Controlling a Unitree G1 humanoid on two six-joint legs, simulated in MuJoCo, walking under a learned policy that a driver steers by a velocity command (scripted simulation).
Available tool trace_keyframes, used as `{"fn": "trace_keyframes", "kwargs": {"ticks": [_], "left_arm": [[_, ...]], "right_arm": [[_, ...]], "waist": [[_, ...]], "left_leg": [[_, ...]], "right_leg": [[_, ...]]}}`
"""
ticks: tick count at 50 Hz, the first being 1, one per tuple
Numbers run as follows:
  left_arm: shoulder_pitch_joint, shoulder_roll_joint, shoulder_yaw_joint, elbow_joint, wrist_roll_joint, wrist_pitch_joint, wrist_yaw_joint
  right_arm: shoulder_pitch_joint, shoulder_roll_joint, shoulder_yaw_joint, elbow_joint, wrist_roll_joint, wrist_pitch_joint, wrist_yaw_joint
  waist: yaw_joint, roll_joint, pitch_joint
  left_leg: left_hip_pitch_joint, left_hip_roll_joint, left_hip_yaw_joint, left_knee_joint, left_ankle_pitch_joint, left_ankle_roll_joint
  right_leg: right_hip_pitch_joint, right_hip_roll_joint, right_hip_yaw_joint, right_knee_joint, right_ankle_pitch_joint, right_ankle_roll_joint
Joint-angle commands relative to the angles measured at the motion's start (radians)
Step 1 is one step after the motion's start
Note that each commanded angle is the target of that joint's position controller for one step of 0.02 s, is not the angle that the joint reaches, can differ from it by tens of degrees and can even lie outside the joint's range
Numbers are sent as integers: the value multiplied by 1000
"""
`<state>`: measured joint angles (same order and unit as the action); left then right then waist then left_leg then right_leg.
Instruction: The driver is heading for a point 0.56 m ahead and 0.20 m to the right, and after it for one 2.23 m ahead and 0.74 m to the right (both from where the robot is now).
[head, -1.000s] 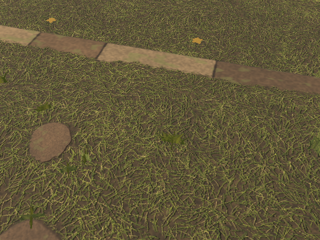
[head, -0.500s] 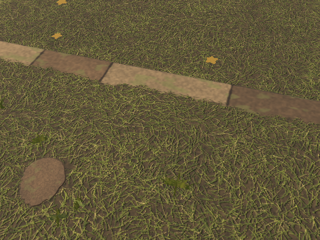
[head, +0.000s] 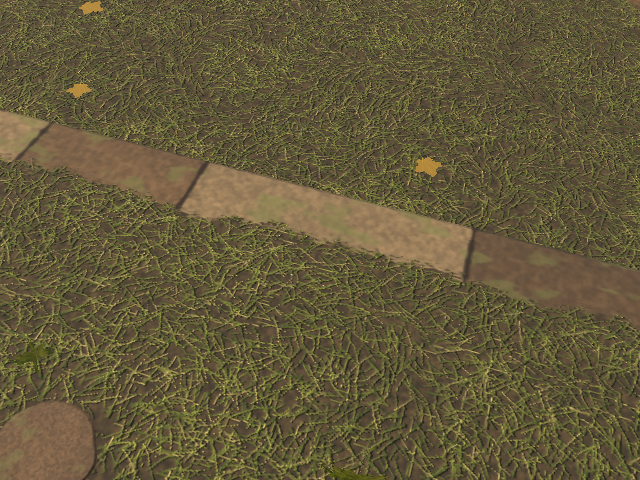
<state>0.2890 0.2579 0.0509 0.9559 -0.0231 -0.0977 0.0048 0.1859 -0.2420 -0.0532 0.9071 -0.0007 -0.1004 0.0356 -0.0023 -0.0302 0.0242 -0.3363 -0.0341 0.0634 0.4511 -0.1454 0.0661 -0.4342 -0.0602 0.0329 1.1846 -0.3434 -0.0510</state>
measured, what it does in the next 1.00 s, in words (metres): walks ahead, turning right: right foot, then left foot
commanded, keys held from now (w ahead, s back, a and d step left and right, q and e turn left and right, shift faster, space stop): w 0.02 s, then w+e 0.62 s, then e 0.20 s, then no key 0.16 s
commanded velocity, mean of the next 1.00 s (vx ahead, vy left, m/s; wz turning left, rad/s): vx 0.41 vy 0.00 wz -0.42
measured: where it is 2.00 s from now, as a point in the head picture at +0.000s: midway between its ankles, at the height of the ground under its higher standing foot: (396, 436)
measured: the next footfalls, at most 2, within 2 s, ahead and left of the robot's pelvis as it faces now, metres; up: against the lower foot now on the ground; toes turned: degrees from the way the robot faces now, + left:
right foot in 0.44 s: +0.39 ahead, -0.17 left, +0.00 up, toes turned -13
left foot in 0.90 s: +0.69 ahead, -0.08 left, +0.00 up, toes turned -30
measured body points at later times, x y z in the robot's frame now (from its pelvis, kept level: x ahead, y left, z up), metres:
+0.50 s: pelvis +0.27 -0.07 -0.02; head +0.31 -0.08 +0.43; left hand +0.49 +0.15 -0.12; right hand +0.24 -0.34 -0.16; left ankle +0.10 +0.09 -0.66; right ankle +0.35 -0.16 -0.74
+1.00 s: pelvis +0.51 -0.10 -0.01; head +0.55 -0.11 +0.44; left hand +0.72 +0.11 -0.13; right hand +0.57 -0.42 -0.10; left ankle +0.66 -0.07 -0.74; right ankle +0.37 -0.17 -0.67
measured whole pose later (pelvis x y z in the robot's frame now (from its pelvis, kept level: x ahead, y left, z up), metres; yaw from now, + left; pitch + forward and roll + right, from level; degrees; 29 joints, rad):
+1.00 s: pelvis +0.51 -0.10 -0.01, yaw -28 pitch +2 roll +0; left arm 0.26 0.29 0.07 0.74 -0.01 0.00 0.04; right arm 0.05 -0.25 -0.04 0.75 -0.02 -0.08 0.00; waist 0.03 -0.02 0.04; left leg -0.47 -0.04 -0.01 0.51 -0.08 0.03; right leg -0.39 0.12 0.16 1.11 -0.58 0.01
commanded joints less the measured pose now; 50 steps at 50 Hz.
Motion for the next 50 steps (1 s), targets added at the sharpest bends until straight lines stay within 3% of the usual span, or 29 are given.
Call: {"fn": "trace_keyframes", "kwargs": {"ticks": [1, 4, 10, 16, 17, 19, 20, 21, 22, 23, 24, 25, 26, 27, 28, 29, 31, 34, 37, 39, 41, 43, 44, 45, 46, 47, 48, 49, 50], "left_arm": [[54, 51, 23, -46, 4, 11, 9], [-12, 52, 28, -67, 4, 29, 12], [-172, 37, 27, -119, 2, 24, -8], [-320, 15, 9, -203, 3, 24, -46], [-328, 18, 10, -218, 2, 24, -53], [-297, 42, 21, -236, 2, 25, -65], [-239, 66, 33, -232, 3, 27, -68], [-106, 104, 57, -205, 1, 29, -67], [62, 177, 93, -165, 0, 32, -54], [155, 292, 120, -152, 1, 37, -34], [161, 273, 103, -170, 5, 27, -37], [145, 199, 84, -169, 15, 23, -35], [77, 156, 72, -181, 11, 19, -33], [-4, 127, 61, -204, 9, 19, -34], [-56, 98, 51, -223, 14, 19, -33], [-72, 93, 47, -234, 19, 20, -30], [-61, 123, 54, -237, 14, 16, -20], [-19, 166, 64, -234, 14, 20, 2], [23, 169, 69, -227, 7, 44, 14], [44, 166, 69, -222, 2, 58, 19], [43, 155, 68, -225, 0, 70, 28], [6, 146, 66, -245, 6, 76, 39], [-25, 130, 61, -258, 5, 77, 41], [-22, 95, 49, -276, 15, 73, 39], [47, 42, 31, -288, 37, 69, 37], [243, 58, 25, -279, 12, 65, 30], [253, 155, 43, -238, 4, 77, 28], [125, 192, 55, -247, 3, 98, 32], [61, 183, 56, -254, 8, 120, 39]], "right_arm": [[24, -81, -13, -24, -7, -16, 2], [68, -125, -26, 3, -12, -21, -18], [116, -134, -24, 29, -11, -15, -44], [189, -149, -30, 66, 1, 12, -53], [185, -156, -33, 66, 4, 19, -55], [149, -185, -41, 50, 9, 33, -62], [135, -200, -46, 41, 10, 40, -67], [112, -206, -47, 31, 11, 49, -72], [107, -199, -42, 15, 9, 47, -74], [178, -87, -7, -28, -22, 24, -60], [172, -67, 10, -51, -4, -25, -39], [54, -143, -13, -77, 35, -56, -26], [2, -146, -12, -95, 43, -68, -25], [-7, -141, -17, -87, 24, -67, -33], [3, -150, -28, -84, 8, -53, -40], [18, -144, -32, -89, 3, -36, -40], [21, -117, -32, -102, -10, -13, -45], [-92, -103, -28, -148, -19, -4, -55], [-172, -74, -17, -179, -14, -7, -48], [-212, -86, -19, -202, -3, -3, -42], [-219, -113, -26, -217, -3, -1, -37], [-168, -148, -37, -208, -8, -11, -31], [-110, -153, -39, -191, -15, -21, -31], [-49, -183, -44, -186, -37, -28, -34], [16, -223, -46, -191, -57, -25, -40], [59, -229, -51, -171, -46, -7, -35], [4, -170, -39, -200, -13, 6, -32], [-43, -118, -22, -219, -9, 19, -34], [-82, -99, -8, -222, -17, 34, -34]], "waist": [[22, 117, -64], [18, 91, -18], [-31, 85, 22], [-81, 67, 78], [-75, 73, 78], [-37, 106, 39], [-1, 129, -9], [75, 126, -80], [151, 81, -171], [110, -158, -283], [91, -189, -417], [126, -109, -323], [100, -50, -212], [51, 36, -140], [12, 39, -101], [-13, 19, -91], [-27, 3, -74], [-4, -11, -28], [31, -57, -57], [47, -79, -71], [41, -84, -78], [11, -100, -96], [-20, -96, -117], [-38, -48, -192], [-25, 132, -304], [41, 377, -435], [31, 239, -402], [-3, 148, -281], [0, 88, -213]], "left_leg": [[148, 250, -277, -288, 105, 164], [155, 261, -198, -332, 161, 167], [233, 244, -43, -355, 193, 109], [434, 308, 37, -291, 287, 92], [459, 319, 47, -260, 346, 85], [473, 322, 84, -150, 644, 62], [470, 319, 101, -50, 822, 49], [429, 293, 127, 128, 913, 27], [261, 248, 136, 379, 773, -11], [-151, 107, 123, 766, 86, -70], [-385, -31, -92, 967, -437, -77], [-487, 40, -175, 993, -367, -45], [-490, 87, -157, 923, -273, -26], [-427, 127, -148, 830, -213, -30], [-349, 154, -145, 755, -179, -39], [-293, 163, -146, 716, -162, -51], [-266, 156, -125, 629, -122, -85], [-272, 112, -100, 412, 26, -123], [-169, 35, -79, 195, 200, -117], [-143, 6, -92, 125, 236, -114], [-135, -1, -128, 62, 202, -105], [-103, 10, -147, 18, 163, -81], [-29, 22, -131, -42, 229, -59], [135, 100, -169, -50, 430, -18], [405, 298, -354, 32, 879, 73], [587, 506, -678, 10, 852, 270], [507, 481, -710, -32, 514, 267], [401, 406, -573, -52, 334, 215], [279, 350, -490, -86, 206, 182]], "right_leg": [[-140, -91, 34, -29, 88, 0], [-236, -104, 41, -127, 202, 22], [-284, -53, 40, -409, 456, 18], [-345, -31, -29, -552, 379, -9], [-339, -24, -47, -562, 331, -19], [-232, 24, -110, -571, 228, -51], [-132, 64, -143, -563, 183, -71], [46, 109, -164, -603, 200, -99], [331, 96, -79, -650, 243, -145], [708, -162, 375, -672, 223, -291], [870, -305, 823, -863, 125, -413], [819, -259, 688, -881, 134, -338], [671, -216, 529, -882, 199, -292], [502, -173, 418, -898, 284, -261], [379, -139, 345, -923, 354, -243], [304, -118, 321, -947, 378, -241], [223, -95, 270, -969, 446, -249], [165, -51, 196, -949, 616, -218], [145, 5, 150, -876, 670, -149], [174, -6, 198, -840, 604, -125], [233, -25, 271, -781, 540, -113], [294, -42, 332, -698, 532, -100], [300, -19, 324, -626, 526, -79], [262, 44, 288, -482, 469, -43], [81, 148, 196, -223, 20, 8], [-107, 211, 168, 3, -419, 50], [-156, 139, 197, 111, -348, 77], [-194, 115, 156, 145, -273, 98], [-181, 91, 128, 118, -224, 108]]}}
